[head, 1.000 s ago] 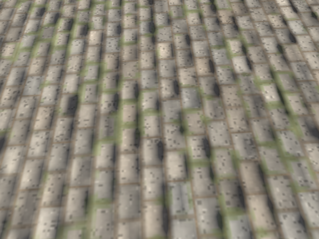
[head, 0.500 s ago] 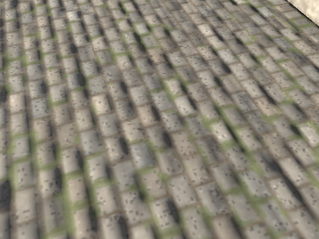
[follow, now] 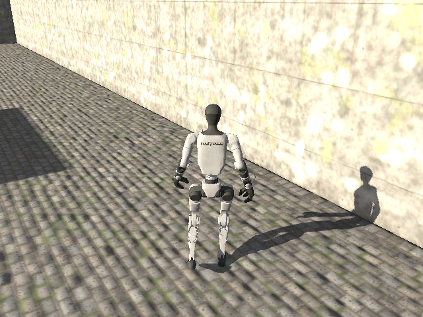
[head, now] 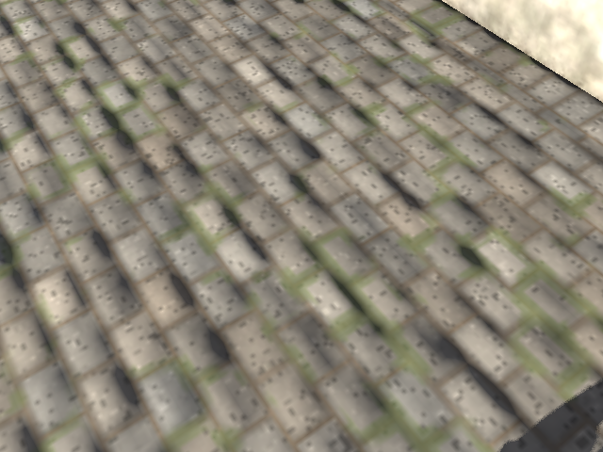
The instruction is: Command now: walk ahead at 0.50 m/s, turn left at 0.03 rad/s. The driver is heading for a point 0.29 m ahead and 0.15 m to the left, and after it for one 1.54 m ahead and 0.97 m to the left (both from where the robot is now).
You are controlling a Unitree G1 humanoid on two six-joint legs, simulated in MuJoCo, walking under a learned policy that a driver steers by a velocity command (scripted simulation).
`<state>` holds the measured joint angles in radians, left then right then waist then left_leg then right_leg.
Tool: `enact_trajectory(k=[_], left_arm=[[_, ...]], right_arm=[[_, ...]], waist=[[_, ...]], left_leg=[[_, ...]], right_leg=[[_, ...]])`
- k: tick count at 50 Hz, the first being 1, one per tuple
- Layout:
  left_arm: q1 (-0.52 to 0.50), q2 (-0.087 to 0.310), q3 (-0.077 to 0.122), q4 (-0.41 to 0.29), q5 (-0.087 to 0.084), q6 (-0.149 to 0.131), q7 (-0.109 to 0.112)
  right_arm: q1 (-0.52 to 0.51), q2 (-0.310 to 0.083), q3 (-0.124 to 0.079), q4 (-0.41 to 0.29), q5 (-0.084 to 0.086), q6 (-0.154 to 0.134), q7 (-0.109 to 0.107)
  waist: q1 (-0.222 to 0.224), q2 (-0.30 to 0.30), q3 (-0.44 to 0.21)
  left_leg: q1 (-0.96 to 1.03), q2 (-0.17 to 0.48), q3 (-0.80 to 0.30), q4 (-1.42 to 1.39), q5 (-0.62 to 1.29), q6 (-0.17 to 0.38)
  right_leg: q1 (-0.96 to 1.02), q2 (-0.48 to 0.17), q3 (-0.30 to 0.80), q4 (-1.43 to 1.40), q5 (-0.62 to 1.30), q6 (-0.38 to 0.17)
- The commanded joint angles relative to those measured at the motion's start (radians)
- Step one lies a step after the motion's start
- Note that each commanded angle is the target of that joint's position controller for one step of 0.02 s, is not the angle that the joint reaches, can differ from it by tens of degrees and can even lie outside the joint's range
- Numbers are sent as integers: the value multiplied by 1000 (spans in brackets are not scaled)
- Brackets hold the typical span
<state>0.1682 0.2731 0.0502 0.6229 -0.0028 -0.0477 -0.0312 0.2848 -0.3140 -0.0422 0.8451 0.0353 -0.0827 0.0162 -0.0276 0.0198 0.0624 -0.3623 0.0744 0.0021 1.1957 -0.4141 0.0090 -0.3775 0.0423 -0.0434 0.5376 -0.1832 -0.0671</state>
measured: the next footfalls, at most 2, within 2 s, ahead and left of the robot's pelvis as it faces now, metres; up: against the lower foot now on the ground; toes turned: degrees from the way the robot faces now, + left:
left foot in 0.38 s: +0.37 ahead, +0.16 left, +0.00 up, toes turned +12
right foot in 0.86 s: +0.45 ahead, -0.05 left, +0.00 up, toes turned +33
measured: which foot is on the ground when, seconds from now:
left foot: up 0.00-0.36, down 0.38-0.86, up 0.88-1.00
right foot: down 0.00-0.40, up 0.42-0.84, down 0.86-1.00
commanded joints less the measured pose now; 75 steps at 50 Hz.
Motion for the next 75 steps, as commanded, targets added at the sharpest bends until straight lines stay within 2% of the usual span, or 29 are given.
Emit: enact_trajectory(k=[1,5,12,15,18,19,20,21,22,23,24,27,30,34,42,43,44,45,46,49,56,62,63,64,65,66,68,72,75], left_arm=[[75,105,35,-19,13,-32,5],[64,117,44,29,21,-65,14],[90,143,48,90,15,-54,41],[103,171,58,111,-2,-24,56],[61,195,68,100,-17,9,78],[51,179,62,93,-19,14,81],[106,129,42,74,14,6,78],[244,38,10,53,35,-7,57],[195,140,25,73,13,-20,39],[90,159,29,42,-18,-18,37],[51,146,28,38,-8,-9,51],[64,143,35,41,12,31,70],[73,108,25,51,18,34,80],[18,106,24,43,11,42,80],[39,119,41,45,-2,0,51],[62,172,56,47,11,-1,54],[18,270,76,34,38,13,61],[25,228,71,28,61,15,58],[-11,177,56,9,50,15,63],[-61,122,39,-1,11,26,73],[-14,185,67,15,15,56,78],[-46,205,79,33,-26,52,60],[-3,174,72,55,-27,48,57],[27,122,59,53,6,46,51],[-41,85,39,-12,44,43,56],[-113,135,54,-23,25,39,65],[-96,156,68,3,6,46,72],[-48,132,66,24,12,46,69],[-64,108,50,28,-1,38,51]], right_arm=[[-4,-108,-28,-69,-3,-2,0],[-27,-59,-24,-68,-7,36,-11],[-209,-8,-7,-131,-29,17,22],[-225,-28,-16,-171,-29,17,46],[-71,-95,-52,-160,-34,24,57],[46,-140,-76,-134,-35,23,45],[104,-233,-98,-139,-36,28,19],[32,-290,-97,-186,-52,29,10],[35,-224,-86,-216,-46,38,16],[-24,-175,-73,-230,-38,41,16],[-71,-139,-65,-226,-23,48,12],[-136,-120,-60,-247,-38,66,-4],[-130,-150,-73,-250,-41,71,-21],[-148,-157,-77,-266,-27,100,-45],[-155,-134,-73,-284,-14,130,-46],[-127,-99,-63,-286,-14,131,-46],[-91,-59,-54,-307,-16,126,-43],[-102,-138,-76,-310,-29,112,-38],[-75,-187,-96,-287,-26,111,-34],[-52,-126,-88,-247,-17,142,-41],[-168,-56,-56,-321,-13,143,-20],[-78,-75,-74,-303,-13,153,3],[-40,-95,-84,-289,-16,152,-4],[-6,-184,-109,-294,-15,147,-17],[-14,-278,-120,-324,-40,134,-22],[16,-230,-109,-318,-67,109,-14],[-89,-174,-89,-305,-43,90,-24],[-142,-139,-69,-312,-31,105,-46],[-88,-127,-65,-291,-20,100,-50]], waist=[[32,-93,-130],[15,-66,-47],[80,-52,22],[77,-82,-8],[-14,-112,-110],[-77,-75,-171],[-76,102,-267],[44,281,-431],[-46,109,-555],[-45,57,-429],[-13,-31,-284],[50,46,-173],[51,60,-203],[32,86,-217],[51,145,-181],[43,71,-195],[-20,-224,-155],[12,-301,-156],[2,-212,-152],[4,-141,-110],[73,-220,-143],[19,-208,-144],[10,-153,-151],[22,71,-161],[16,314,-146],[-58,212,-214],[6,119,-141],[41,109,-163],[2,130,-165]], left_leg=[[-240,84,-80,-6,106,-1],[-287,71,-113,-122,239,-38],[-245,14,-17,-521,560,-25],[-245,-16,19,-582,472,2],[-72,-99,74,-619,338,55],[94,-131,67,-705,442,88],[352,36,-164,-684,879,157],[664,306,-640,-678,1135,420],[656,289,-645,-749,949,420],[552,238,-522,-775,784,369],[394,185,-437,-809,674,312],[105,102,-363,-883,546,266],[74,80,-329,-866,636,264],[55,45,-365,-868,338,218],[85,0,-489,-757,316,152],[12,-53,-438,-663,188,102],[-181,-212,-230,-468,-91,35],[-248,-206,-157,-217,-223,-17],[-251,-166,-166,-83,-167,-40],[-290,-140,-124,43,-31,-92],[-163,-62,-5,-293,1,-109],[82,-90,80,-689,180,-14],[198,-102,52,-786,284,21],[370,61,-191,-833,573,87],[401,301,-523,-817,843,296],[352,316,-533,-848,753,375],[291,188,-368,-847,586,258],[228,112,-301,-837,629,219],[246,89,-336,-906,104,212]], right_leg=[[285,-288,299,-306,206,-190],[208,-281,145,-405,237,-180],[261,-243,-80,-382,428,-101],[374,-278,-97,-273,590,-78],[416,-270,-111,-7,832,-28],[358,-219,-133,192,759,13],[140,-138,-140,502,311,80],[-214,66,-6,891,-527,153],[-239,17,183,943,-491,130],[-284,-23,170,907,-413,108],[-304,-60,146,812,-346,109],[-166,-78,132,631,-258,118],[-134,-57,123,484,-219,146],[-115,-43,144,353,-109,163],[96,-19,131,-116,-5,104],[206,-145,218,-181,48,60],[263,-353,452,-221,222,-72],[223,-461,580,-239,335,-198],[215,-438,501,-214,352,-197],[236,-305,275,-174,353,-112],[307,-324,138,-183,373,-144],[241,-340,68,-85,305,-84],[170,-307,19,-5,213,-24],[-38,-217,-84,229,-57,75],[-312,-69,-63,462,-493,151],[-311,-66,84,623,-513,149],[-317,-94,116,636,-341,131],[-221,-55,102,576,-180,155],[-199,-59,83,365,-111,147]])
Keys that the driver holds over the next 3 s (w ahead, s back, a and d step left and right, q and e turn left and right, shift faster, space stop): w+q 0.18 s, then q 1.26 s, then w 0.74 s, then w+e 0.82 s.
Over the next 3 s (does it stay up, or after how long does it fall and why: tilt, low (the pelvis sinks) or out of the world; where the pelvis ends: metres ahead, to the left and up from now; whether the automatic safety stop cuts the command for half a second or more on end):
stays up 0.75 0.57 0.02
